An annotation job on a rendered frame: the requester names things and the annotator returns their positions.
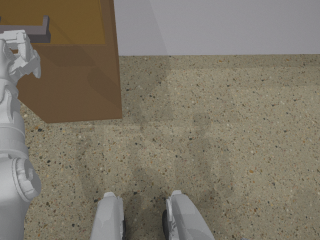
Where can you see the handle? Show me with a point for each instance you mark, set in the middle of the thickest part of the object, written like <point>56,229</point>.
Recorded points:
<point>36,33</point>

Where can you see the robot left hand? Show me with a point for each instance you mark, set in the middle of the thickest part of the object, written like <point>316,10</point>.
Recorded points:
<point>15,66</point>

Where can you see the cabinet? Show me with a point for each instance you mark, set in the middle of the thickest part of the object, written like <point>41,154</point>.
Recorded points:
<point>78,82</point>

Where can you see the robot left forearm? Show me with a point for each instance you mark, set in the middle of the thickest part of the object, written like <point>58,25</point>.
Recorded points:
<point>12,125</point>

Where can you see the right robot thigh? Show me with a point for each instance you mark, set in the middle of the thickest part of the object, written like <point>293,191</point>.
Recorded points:
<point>190,223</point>

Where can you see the robot thigh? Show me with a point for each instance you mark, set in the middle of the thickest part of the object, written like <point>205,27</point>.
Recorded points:
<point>190,223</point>
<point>109,215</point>

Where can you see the robot left upper arm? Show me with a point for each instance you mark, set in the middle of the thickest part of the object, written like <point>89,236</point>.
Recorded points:
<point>19,184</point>

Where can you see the left robot thigh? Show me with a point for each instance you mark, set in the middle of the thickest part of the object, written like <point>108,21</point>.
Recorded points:
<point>109,215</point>

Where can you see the drawer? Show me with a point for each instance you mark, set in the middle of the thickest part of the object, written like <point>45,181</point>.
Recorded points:
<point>70,21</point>

